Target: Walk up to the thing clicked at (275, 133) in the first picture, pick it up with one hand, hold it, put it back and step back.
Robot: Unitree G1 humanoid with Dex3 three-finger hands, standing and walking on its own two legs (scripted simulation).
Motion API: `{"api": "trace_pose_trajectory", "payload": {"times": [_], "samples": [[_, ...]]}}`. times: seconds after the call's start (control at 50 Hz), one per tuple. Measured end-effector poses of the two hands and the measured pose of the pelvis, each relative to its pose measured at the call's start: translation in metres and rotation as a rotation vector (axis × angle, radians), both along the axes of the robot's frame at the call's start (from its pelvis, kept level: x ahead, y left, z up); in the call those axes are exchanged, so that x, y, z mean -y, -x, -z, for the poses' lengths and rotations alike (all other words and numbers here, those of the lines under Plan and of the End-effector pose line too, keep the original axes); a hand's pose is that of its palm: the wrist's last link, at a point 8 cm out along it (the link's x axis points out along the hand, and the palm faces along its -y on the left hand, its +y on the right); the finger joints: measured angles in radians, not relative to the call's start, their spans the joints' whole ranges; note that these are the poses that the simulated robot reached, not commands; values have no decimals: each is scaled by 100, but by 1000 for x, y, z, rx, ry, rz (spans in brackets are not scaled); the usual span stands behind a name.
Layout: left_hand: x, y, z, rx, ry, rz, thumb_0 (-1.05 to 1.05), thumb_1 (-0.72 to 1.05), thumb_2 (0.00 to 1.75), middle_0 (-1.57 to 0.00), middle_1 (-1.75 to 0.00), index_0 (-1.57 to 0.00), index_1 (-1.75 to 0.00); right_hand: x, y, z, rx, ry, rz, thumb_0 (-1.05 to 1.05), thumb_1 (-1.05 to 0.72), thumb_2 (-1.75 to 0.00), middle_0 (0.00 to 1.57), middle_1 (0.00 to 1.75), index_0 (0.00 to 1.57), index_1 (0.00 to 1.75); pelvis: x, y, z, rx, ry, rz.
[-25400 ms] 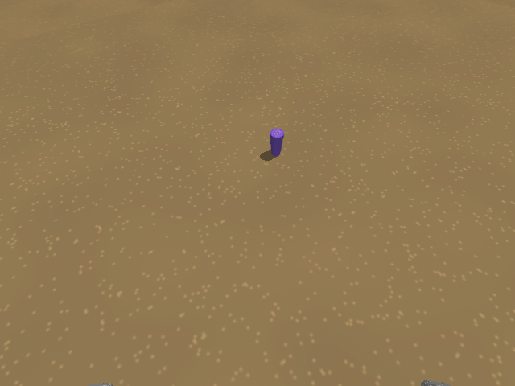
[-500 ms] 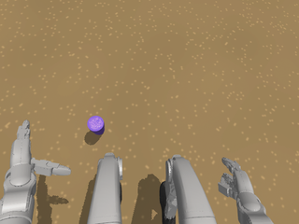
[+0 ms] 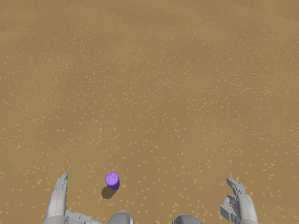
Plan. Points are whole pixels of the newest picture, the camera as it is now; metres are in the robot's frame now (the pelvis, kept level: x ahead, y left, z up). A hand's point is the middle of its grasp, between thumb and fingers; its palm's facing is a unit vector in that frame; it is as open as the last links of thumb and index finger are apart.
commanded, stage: home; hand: left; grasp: from the side
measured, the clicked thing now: (113, 182) +0.41 +0.20 -0.63
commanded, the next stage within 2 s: stand in 1.76 s
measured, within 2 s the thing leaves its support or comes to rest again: neither
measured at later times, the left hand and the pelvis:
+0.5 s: hand (85, 211) +0.16 +0.17 -0.04, palm faces +0.11 -0.95 -0.28, open 17.4 cm; pelvis +0.00 -0.01 +0.01, yaw +1 degrees
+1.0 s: hand (88, 215) +0.16 +0.16 -0.04, palm faces +0.11 -0.96 -0.27, open 17.4 cm; pelvis -0.01 -0.02 +0.02, yaw +1 degrees
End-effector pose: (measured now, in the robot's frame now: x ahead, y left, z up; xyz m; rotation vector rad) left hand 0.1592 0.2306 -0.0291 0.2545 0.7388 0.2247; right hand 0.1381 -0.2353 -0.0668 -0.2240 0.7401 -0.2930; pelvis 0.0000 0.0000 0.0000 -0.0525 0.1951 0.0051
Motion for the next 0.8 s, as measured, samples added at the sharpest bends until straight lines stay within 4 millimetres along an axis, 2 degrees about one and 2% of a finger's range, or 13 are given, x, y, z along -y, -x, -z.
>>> {"api": "trace_pose_trajectory", "payload": {"times": [0.12, 0.28, 0.54, 0.8], "samples": [[6, 12, -16, 19, 18, 3, -1, -54, 5, -6, -5, -6, -6, -7, -14, -13, 63, -10, -34, 1, -90, -90, 21, 30, 20, 30, 0, -1, -8, 33, -5, -4], [6, 24, -10, -19, 28, -12, -1, -54, 5, -5, -5, -6, -6, -4, -23, -22, 93, 11, -82, 1, -90, -90, 21, 30, 20, 30, 6, 3, -11, 51, -9, -12], [17, 18, -17, 9, 28, 8, -1, -54, 6, -5, -5, -6, -6, 9, -10, -19, 70, 7, -69, 1, -90, -91, 21, 30, 20, 30, 14, 4, -14, 70, -17, -13], [23, 27, -12, -18, 37, 4, -1, -52, 6, -6, -6, -6, -6, 17, -1, -16, 53, 10, -61, 1, -90, -91, 21, 30, 20, 30, 19, 8, -15, 73, -22, -11]]}}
